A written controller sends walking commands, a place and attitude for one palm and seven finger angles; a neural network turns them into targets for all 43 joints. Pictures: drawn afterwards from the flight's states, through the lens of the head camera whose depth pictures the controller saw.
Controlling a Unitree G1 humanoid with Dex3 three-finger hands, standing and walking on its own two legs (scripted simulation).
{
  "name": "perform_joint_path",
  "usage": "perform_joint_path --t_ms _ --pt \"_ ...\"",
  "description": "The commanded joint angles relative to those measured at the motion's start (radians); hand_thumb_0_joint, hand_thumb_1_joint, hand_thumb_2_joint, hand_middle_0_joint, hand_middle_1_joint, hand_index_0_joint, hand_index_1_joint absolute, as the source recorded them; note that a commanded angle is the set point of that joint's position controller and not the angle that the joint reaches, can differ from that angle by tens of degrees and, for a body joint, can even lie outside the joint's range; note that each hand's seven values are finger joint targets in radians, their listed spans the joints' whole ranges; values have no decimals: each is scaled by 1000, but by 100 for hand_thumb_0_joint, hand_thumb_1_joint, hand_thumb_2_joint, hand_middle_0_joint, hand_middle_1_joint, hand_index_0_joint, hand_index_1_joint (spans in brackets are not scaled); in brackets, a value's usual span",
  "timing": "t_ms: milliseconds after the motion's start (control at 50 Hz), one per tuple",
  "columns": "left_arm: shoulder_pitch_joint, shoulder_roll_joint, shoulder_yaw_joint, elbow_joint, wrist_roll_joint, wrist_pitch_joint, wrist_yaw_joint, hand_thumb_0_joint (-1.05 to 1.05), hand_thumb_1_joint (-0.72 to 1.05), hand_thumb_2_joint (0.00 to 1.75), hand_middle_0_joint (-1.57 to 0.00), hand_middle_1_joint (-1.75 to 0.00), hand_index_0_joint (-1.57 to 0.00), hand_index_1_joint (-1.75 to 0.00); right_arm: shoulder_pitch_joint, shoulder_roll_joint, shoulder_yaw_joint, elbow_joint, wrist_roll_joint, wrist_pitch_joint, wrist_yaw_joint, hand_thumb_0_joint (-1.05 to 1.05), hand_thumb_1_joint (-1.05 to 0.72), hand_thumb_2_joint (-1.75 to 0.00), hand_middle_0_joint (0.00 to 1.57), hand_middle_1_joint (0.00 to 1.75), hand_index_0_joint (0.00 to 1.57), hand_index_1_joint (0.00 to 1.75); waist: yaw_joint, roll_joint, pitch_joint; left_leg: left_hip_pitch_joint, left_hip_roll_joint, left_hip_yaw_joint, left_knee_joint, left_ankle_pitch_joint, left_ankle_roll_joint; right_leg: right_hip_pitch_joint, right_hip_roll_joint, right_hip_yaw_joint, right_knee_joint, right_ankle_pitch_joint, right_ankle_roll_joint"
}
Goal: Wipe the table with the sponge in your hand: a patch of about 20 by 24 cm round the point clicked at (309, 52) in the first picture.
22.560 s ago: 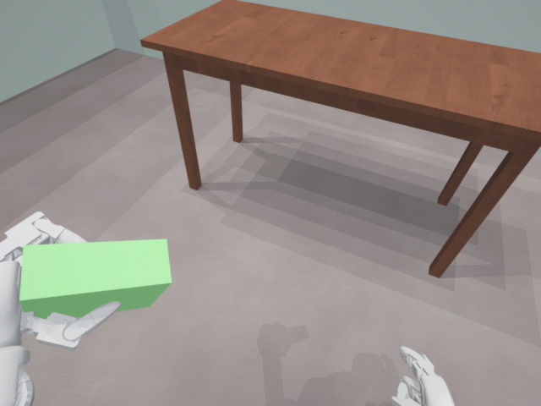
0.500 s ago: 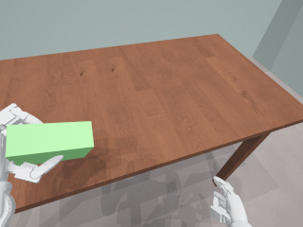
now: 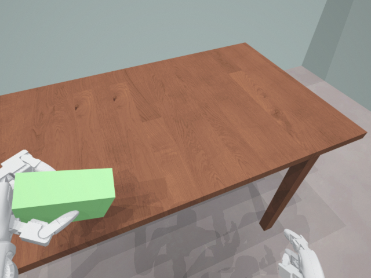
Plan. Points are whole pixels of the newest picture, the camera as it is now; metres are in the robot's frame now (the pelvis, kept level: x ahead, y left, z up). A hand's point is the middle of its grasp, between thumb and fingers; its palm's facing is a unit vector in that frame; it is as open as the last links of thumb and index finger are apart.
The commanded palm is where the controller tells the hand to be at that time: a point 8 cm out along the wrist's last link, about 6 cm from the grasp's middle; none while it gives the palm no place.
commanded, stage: come to a stop and stand still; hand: left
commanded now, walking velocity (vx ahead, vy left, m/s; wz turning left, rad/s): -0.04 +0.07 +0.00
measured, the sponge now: (81, 197) +0.23 +0.19 +0.13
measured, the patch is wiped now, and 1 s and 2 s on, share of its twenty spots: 0.00 0.00 0.00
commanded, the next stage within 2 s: look again from close up in 0.82 s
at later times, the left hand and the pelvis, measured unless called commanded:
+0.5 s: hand (1, 203) +0.20 +0.29 +0.16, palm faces +0.38 -0.85 -0.36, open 9.4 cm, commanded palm +0.15 +0.33 +0.18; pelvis -0.01 +0.05 +0.01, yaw +0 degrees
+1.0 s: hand out of the picture +0.23 +0.34 +0.20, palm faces +0.45 -0.74 -0.49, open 9.4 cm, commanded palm +0.14 +0.34 +0.18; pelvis -0.01 +0.06 +0.00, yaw +0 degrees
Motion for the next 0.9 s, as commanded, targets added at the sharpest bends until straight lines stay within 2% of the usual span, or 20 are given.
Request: perform_joint_path --t_ms 0,20,100,120,140,200,220,240,300,320,360,420,460,520,640,720,740,820,840,880 --pt "-55 189 138 -196 3 -65 30 0 10 130 -120 -160 -120 -160 -136 -81 -17 -175 3 -56 -9 0 -90 -90 20 30 20 30 24 -66 -114 84 9 -34 13 109 37 19 -270 236 -180 185 112" --pt "-72 210 140 -208 9 -63 36 0 10 130 -120 -160 -120 -160 -149 -86 -16 -171 6 -53 -11 0 -90 -90 20 30 20 30 26 -40 -102 93 10 -37 3 101 38 -2 -273 240 -184 142 111" --pt "-97 179 115 -183 8 -64 29 0 10 130 -120 -160 -120 -160 -129 -83 -14 -168 2 -59 -14 0 -90 -90 20 30 20 30 24 -77 -96 124 11 -43 -1 72 41 -45 -267 229 -206 17 93" --pt "-108 197 121 -189 13 -60 33 0 10 130 -120 -160 -120 -160 -143 -86 -12 -166 5 -58 -15 0 -90 -90 20 30 20 30 25 -52 -92 139 16 -48 -20 66 42 -59 -263 228 -201 -11 87" --pt "-116 170 97 -185 11 -61 30 0 10 130 -120 -160 -120 -160 -133 -83 -9 -166 0 -58 -15 0 -90 -90 20 30 20 30 20 -64 -90 140 18 -50 -32 50 44 -64 -254 216 -204 -48 83" --pt "-136 172 99 -175 16 -56 26 0 10 130 -120 -160 -120 -160 -131 -82 -6 -169 -1 -66 -16 0 -90 -90 20 30 20 30 22 -79 -76 141 20 -54 -38 32 44 -78 -247 210 -212 -84 77" --pt "-144 188 105 -179 21 -52 30 0 10 130 -120 -160 -120 -160 -144 -86 -4 -165 1 -65 -16 0 -90 -90 20 30 20 30 23 -55 -75 150 24 -58 -57 27 45 -82 -242 209 -205 -96 74" --pt "-154 161 84 -186 20 -56 28 0 10 130 -120 -160 -120 -160 -137 -83 -1 -166 -5 -65 -15 0 -90 -90 20 30 20 30 20 -45 -77 134 28 -64 -78 17 47 -64 -232 190 -196 -99 75" --pt "-155 169 96 -201 28 -60 28 0 10 130 -120 -160 -120 -160 -139 -84 1 -174 -9 -70 -15 0 -90 -90 20 30 20 30 24 -14 -75 115 39 -79 -122 24 46 -29 -213 173 -171 -52 72" --pt "-157 186 105 -214 32 -60 32 0 10 130 -120 -160 -120 -160 -155 -87 4 -175 -8 -69 -14 0 -90 -90 20 30 20 30 26 25 -73 112 46 -89 -152 7 44 -23 -205 163 -154 -51 72" --pt "-145 159 93 -216 35 -66 30 0 10 130 -120 -160 -120 -160 -143 -83 6 -179 -14 -68 -13 0 -90 -90 20 30 20 30 26 29 -77 76 53 -105 -190 -4 47 22 -187 146 -137 -18 75" --pt "-131 178 114 -209 39 -68 33 0 10 130 -120 -160 -120 -160 -150 -82 8 -182 -13 -67 -11 0 -90 -90 20 30 20 30 28 26 -77 77 58 -117 -216 -3 37 34 -180 132 -122 0 76" --pt "-136 146 92 -207 42 -75 28 0 10 130 -120 -160 -120 -160 -135 -80 7 -183 -20 -63 -10 0 -90 -90 20 30 20 30 26 36 -70 53 64 -123 -237 -27 36 47 -171 121 -115 8 77" --pt "-121 170 114 -223 47 -79 31 0 10 130 -120 -160 -120 -160 -142 -79 5 -185 -18 -66 -10 0 -90 -90 20 30 20 30 30 62 -94 81 66 -125 -250 -4 21 57 -168 111 -91 25 76" --pt "-130 138 89 -215 49 -91 25 0 10 130 -120 -160 -120 -160 -127 -81 5 -176 -30 -64 -11 0 -90 -90 20 30 20 30 30 45 -83 78 69 -129 -276 6 -7 64 -156 95 -73 49 78" --pt "-141 170 114 -242 52 -91 29 0 10 130 -120 -160 -120 -160 -134 -78 0 -178 -25 -67 -12 0 -90 -90 20 30 20 30 32 57 -104 117 63 -118 -261 85 -26 71 -161 99 -62 79 74" --pt "-134 133 85 -227 50 -94 24 0 10 130 -120 -160 -120 -160 -127 -80 1 -175 -32 -64 -12 0 -90 -90 20 30 20 30 31 51 -94 107 65 -115 -266 78 -24 69 -156 91 -61 85 75" --pt "-130 163 110 -236 50 -89 27 0 10 130 -120 -160 -120 -160 -133 -77 -2 -178 -25 -62 -12 0 -90 -90 20 30 20 30 31 56 -102 135 57 -101 -243 122 -33 63 -167 102 -68 91 71" --pt "-118 135 91 -210 48 -90 23 0 10 130 -120 -160 -120 -160 -126 -79 0 -175 -31 -58 -12 0 -90 -90 20 30 20 30 31 28 -84 113 61 -102 -251 82 -25 56 -161 99 -78 78 74" --pt "-111 145 103 -208 46 -87 23 0 10 130 -120 -160 -120 -160 -116 -77 -4 -180 -27 -56 -14 0 -90 -90 20 30 20 30 29 15 -98 117 56 -92 -225 109 -12 68 -173 113 -89 105 71"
